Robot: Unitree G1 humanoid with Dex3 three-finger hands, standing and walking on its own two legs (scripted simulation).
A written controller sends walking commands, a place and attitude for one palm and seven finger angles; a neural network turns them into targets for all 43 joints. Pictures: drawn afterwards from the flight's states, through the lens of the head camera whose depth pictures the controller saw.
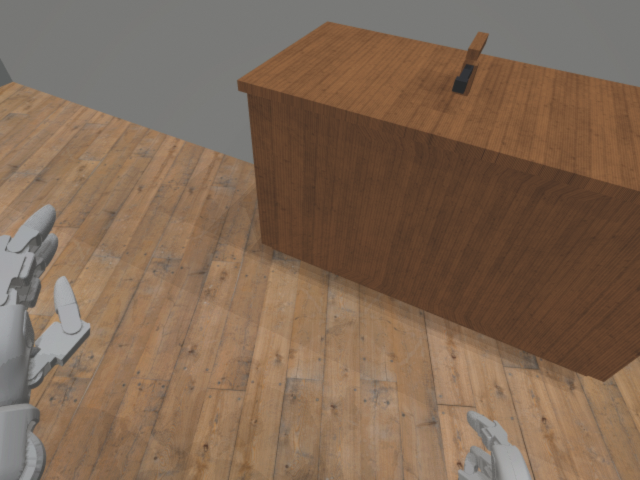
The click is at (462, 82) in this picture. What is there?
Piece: tap's lever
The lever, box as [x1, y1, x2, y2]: [452, 76, 468, 93]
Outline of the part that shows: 457,76 452,90 462,93 468,79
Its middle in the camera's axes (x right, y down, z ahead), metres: +0.34 -0.37 +0.93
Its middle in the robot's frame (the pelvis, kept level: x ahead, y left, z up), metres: +0.97 -0.27 +0.08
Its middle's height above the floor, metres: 0.85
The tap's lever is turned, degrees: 0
